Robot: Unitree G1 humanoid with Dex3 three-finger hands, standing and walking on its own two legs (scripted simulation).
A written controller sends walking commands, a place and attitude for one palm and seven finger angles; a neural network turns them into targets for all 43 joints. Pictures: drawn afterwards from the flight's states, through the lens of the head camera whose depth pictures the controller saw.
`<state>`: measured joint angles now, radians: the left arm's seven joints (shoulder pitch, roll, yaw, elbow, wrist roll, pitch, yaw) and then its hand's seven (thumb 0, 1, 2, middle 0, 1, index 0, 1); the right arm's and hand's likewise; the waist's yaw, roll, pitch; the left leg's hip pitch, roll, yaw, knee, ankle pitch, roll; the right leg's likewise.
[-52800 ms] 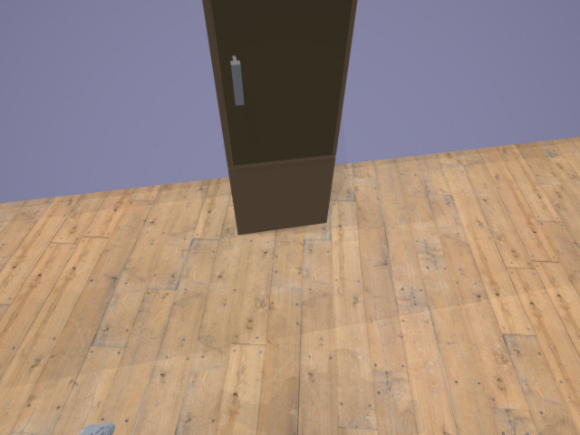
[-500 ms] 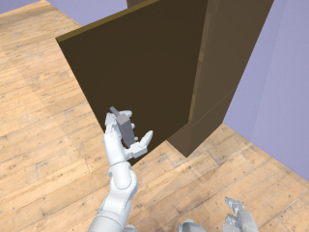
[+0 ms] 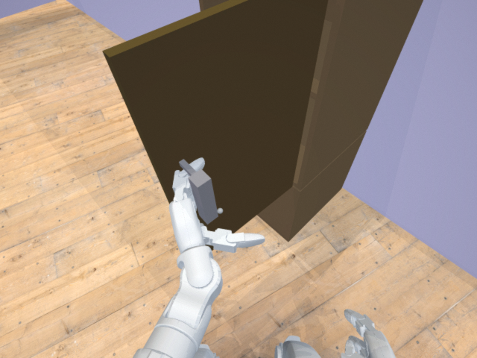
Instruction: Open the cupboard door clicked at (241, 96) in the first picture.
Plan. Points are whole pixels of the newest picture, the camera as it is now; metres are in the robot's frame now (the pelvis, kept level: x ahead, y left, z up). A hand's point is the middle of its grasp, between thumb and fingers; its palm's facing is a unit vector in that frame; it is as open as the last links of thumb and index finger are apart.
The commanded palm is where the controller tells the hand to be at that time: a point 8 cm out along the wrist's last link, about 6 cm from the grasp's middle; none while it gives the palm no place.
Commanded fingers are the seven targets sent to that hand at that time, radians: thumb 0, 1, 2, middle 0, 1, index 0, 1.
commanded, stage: slide the hand sideways off the handle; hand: left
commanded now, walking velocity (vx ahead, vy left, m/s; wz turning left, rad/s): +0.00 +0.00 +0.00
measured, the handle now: (197, 191) +0.39 +0.09 +0.05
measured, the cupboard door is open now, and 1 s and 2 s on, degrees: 87 88 88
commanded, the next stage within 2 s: draw the hand back to the body in 1.26 s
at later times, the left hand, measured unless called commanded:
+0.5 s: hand (210, 232) +0.31 +0.06 +0.05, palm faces -0.13 -0.99 +0.01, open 16.3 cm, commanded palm +0.28 +0.12 +0.05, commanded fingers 0.00 -0.50 0.30 -0.15 -0.30 -0.15 -0.30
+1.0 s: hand (176, 260) +0.26 +0.11 +0.05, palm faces -0.09 -1.00 -0.02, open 16.3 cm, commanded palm +0.24 +0.17 +0.05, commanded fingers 0.00 -0.50 0.30 -0.15 -0.30 -0.15 -0.30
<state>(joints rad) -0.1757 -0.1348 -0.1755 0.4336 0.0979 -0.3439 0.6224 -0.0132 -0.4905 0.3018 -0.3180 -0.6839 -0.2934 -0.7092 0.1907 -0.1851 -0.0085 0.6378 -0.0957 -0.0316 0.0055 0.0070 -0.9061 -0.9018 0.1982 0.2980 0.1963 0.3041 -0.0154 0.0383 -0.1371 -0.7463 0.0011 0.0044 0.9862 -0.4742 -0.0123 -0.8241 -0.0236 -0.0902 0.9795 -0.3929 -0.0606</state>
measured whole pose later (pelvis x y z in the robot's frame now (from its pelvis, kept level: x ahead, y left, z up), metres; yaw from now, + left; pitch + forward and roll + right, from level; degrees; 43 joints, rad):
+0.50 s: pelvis +0.00 +0.02 +0.00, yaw -1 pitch +13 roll +1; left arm -0.04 0.00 -0.19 0.27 -0.04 -0.36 0.09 -0.01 -0.50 0.30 -0.12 -0.31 -0.14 -0.32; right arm 0.26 -0.22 0.01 0.52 -0.02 -0.07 0.02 0.01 -0.91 -0.90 0.20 0.30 0.20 0.30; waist -0.01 0.03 -0.12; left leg -0.73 -0.02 0.03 1.01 -0.49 0.02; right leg -0.82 -0.04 -0.06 1.00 -0.40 -0.03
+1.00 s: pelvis +0.02 +0.02 -0.01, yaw +0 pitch +14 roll +0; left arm 0.30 0.10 -0.13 -0.06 -0.08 -0.32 -0.04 -0.01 -0.50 0.30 -0.16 -0.31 -0.15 -0.30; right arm 0.23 -0.22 0.02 0.45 -0.01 -0.08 -0.02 0.01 -0.90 -0.90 0.20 0.30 0.20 0.30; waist 0.01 0.04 -0.13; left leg -0.76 -0.01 0.00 1.07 -0.55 0.01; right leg -0.83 -0.03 -0.09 1.05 -0.46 -0.04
